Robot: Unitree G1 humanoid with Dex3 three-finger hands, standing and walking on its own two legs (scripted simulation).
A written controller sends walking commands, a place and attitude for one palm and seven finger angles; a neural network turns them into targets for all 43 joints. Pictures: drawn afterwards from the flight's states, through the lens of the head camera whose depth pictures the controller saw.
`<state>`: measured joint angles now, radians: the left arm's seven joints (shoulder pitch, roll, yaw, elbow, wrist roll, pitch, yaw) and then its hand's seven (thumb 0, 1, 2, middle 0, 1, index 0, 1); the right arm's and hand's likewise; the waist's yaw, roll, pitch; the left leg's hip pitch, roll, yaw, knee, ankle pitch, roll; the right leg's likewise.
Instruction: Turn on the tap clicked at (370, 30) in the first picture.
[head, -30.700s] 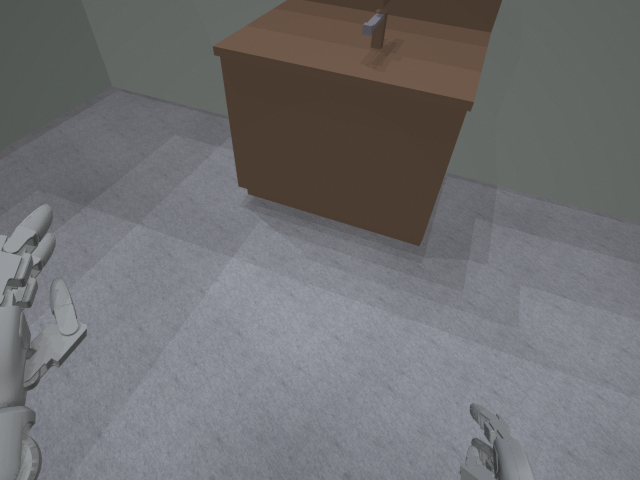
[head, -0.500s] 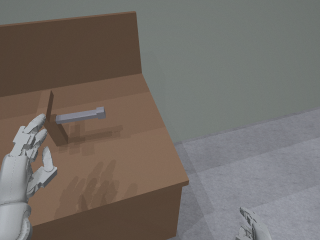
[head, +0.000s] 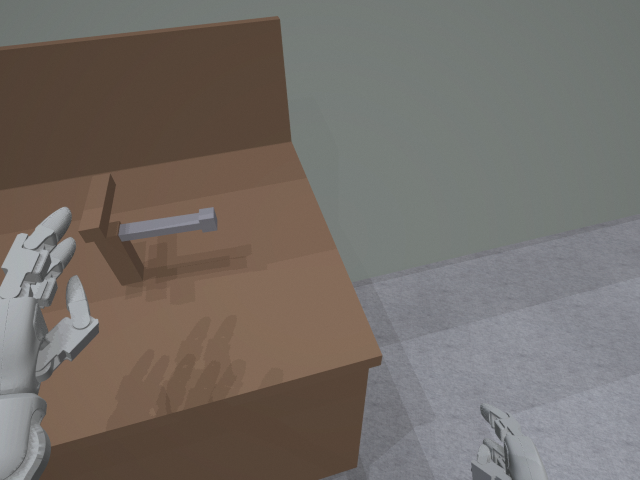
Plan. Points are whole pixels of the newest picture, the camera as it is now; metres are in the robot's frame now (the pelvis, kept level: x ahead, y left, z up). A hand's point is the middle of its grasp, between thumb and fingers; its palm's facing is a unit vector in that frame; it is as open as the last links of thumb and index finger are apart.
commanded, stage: step back with the hand held close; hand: left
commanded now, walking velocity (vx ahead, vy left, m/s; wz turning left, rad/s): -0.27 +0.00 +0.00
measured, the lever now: (208, 219) +0.48 +0.25 +0.05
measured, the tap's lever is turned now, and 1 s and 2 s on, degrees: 86 86 86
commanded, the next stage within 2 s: stop stepping back and stand still in 1.08 s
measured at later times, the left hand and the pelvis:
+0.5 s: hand (3, 405) +0.13 +0.28 +0.16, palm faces +0.40 -0.78 -0.48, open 7.4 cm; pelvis -0.08 +0.03 -0.01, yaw +1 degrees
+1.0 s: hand out of the picture +0.04 +0.27 +0.16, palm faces +0.38 -0.81 -0.44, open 7.4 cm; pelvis -0.16 +0.03 -0.01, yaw +2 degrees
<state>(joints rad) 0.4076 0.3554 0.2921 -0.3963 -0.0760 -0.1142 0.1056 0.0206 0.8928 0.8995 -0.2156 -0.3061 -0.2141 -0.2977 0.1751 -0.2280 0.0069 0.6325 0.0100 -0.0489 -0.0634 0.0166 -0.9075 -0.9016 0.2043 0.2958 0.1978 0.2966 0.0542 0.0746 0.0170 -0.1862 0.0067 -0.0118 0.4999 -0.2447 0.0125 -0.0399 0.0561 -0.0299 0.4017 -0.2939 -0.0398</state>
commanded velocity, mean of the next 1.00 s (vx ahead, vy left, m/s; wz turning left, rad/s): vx -0.31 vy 0.00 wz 0.00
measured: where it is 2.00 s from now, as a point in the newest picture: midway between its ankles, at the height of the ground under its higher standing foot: outside the picture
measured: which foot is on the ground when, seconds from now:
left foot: down 0.00-0.60, up 0.62-0.72, down 0.74-0.94, up 0.96-1.00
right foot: down 0.00-0.76, up 0.78-0.86, down 0.88-1.00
